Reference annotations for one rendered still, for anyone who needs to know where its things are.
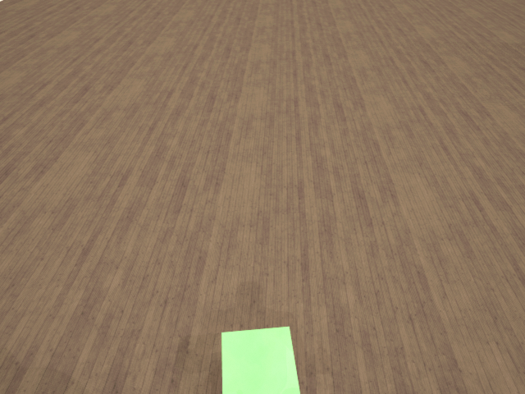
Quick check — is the carton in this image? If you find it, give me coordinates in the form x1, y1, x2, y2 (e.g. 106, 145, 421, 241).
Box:
221, 327, 300, 394

